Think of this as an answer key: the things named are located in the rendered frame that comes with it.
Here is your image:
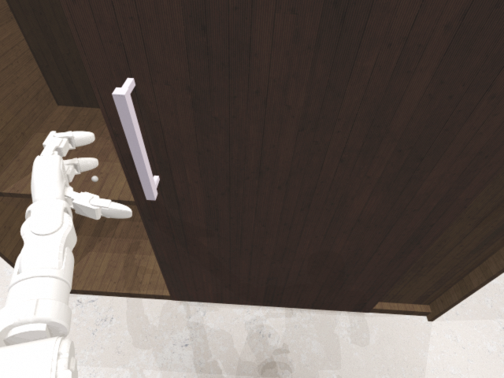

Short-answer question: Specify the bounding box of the left robot hand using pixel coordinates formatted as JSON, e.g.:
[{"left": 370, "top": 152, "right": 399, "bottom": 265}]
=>
[{"left": 31, "top": 131, "right": 132, "bottom": 220}]

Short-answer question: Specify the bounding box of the left robot forearm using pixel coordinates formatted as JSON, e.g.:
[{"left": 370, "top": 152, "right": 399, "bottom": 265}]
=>
[{"left": 0, "top": 198, "right": 77, "bottom": 347}]

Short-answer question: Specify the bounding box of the robot left upper arm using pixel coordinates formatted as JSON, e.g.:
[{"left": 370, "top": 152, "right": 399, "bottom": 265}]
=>
[{"left": 0, "top": 336, "right": 78, "bottom": 378}]

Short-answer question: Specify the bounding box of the handle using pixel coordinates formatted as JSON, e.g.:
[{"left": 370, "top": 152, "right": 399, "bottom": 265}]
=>
[{"left": 112, "top": 78, "right": 160, "bottom": 201}]

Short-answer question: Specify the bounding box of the wardrobe door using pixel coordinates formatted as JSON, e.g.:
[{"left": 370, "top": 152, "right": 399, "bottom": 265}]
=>
[
  {"left": 380, "top": 169, "right": 504, "bottom": 305},
  {"left": 60, "top": 0, "right": 504, "bottom": 313}
]

